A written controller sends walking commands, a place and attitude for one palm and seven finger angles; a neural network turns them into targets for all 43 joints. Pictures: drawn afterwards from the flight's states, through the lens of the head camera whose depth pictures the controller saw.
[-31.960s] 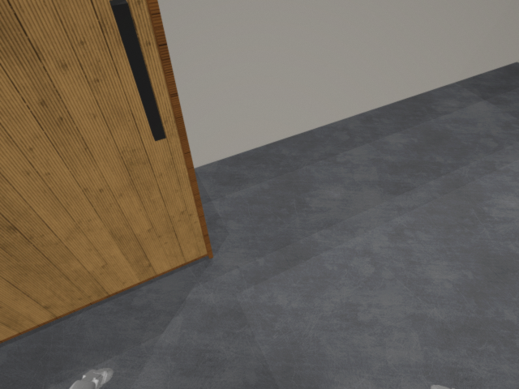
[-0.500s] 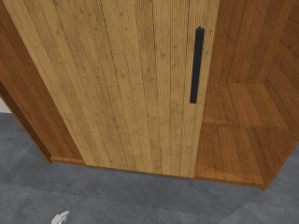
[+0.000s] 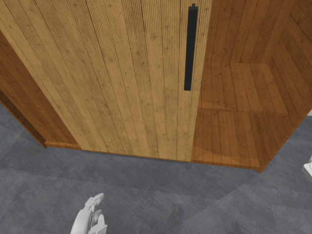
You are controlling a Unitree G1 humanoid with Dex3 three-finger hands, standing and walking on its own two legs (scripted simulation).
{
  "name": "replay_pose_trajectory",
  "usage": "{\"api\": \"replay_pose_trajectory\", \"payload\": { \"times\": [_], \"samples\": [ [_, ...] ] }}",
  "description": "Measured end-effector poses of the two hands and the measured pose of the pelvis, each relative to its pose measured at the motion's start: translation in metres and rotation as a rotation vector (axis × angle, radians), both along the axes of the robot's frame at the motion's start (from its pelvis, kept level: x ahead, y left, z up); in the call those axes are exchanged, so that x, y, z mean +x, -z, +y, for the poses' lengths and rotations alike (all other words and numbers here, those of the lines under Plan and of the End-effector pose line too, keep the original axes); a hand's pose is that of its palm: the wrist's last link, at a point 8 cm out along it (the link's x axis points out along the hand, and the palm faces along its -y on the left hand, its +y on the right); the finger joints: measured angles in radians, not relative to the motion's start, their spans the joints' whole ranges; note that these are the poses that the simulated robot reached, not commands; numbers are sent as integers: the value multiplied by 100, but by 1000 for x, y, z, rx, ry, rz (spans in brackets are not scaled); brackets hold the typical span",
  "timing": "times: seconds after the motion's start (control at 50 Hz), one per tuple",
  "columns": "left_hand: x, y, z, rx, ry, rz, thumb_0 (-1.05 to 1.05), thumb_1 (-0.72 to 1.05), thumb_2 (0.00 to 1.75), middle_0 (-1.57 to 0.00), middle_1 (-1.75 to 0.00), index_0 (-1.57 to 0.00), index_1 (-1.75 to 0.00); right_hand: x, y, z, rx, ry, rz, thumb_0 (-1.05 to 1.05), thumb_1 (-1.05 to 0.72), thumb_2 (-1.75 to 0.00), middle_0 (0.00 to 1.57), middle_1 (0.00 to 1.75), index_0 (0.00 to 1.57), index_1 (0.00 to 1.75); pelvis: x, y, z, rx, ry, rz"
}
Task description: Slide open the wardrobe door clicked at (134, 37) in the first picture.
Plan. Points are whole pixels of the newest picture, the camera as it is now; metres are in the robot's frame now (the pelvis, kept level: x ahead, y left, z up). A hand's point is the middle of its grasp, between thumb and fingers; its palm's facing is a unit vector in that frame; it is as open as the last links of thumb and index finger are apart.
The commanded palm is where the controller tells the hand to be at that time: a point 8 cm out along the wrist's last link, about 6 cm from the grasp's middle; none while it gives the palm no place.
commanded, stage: stop stepping back and stand still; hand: right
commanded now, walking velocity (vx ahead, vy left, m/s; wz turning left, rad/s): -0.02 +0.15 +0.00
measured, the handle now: (190, 51) +0.68 -0.08 +0.12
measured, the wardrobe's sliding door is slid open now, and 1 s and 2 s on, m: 0.45 0.45 0.45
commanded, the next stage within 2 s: let the arm hang, fingers relaxed in 0.52 s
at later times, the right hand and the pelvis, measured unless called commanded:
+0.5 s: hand (297, 169) +0.22 -0.24 +0.15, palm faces +0.40 +0.82 -0.41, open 7.4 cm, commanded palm +0.16 -0.28 +0.18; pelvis +0.02 +0.02 +0.00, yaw +1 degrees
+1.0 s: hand out of the picture +0.02 -0.17 -0.19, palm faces +0.01 +0.99 -0.16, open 7.0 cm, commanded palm none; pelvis -0.02 +0.01 -0.01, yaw -2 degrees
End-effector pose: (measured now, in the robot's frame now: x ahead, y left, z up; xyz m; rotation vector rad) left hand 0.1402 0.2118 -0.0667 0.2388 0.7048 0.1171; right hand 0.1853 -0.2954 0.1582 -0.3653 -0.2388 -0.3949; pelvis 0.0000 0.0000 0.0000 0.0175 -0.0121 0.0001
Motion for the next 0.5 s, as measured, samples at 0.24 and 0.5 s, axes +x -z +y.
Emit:
{"api": "replay_pose_trajectory", "payload": {
  "times": [0.24, 0.5],
  "samples": [
    [19, 18, 31, -56, -58, 14, 1, 90, 90, -21, -30, -20, -30, 3, -32, 1, -269, 24, 79, 1, -89, -90, 21, 30, 21, 30, 18, 2, 16, 7, -32, 32],
    [23, -2, 58, 78, -70, 6, 2, 91, 90, -20, -30, -20, -30, -4, -7, 19, -111, 3, 47, 2, -88, -90, 21, 30, 21, 30, 20, 1, 17, -6, -10, 9]
  ]
}}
